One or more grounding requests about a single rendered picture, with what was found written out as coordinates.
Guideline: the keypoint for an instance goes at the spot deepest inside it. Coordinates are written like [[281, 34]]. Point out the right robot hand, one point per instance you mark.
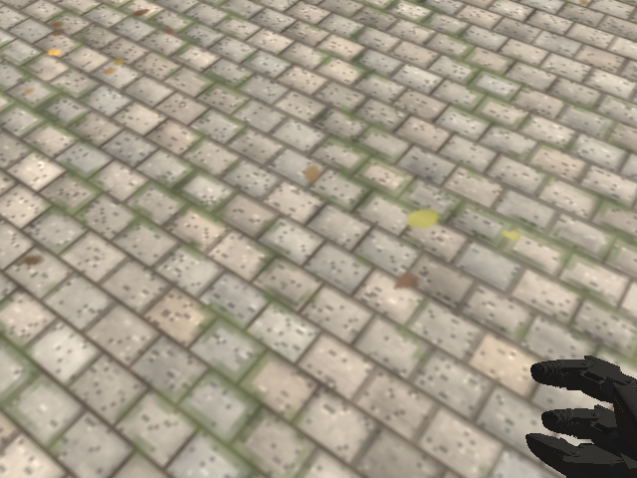
[[614, 433]]

